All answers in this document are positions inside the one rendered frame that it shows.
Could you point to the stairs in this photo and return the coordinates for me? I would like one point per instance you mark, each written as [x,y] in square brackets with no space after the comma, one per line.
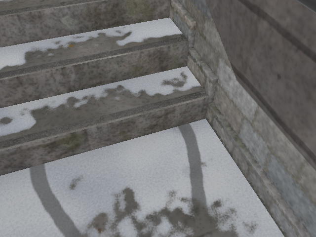
[79,75]

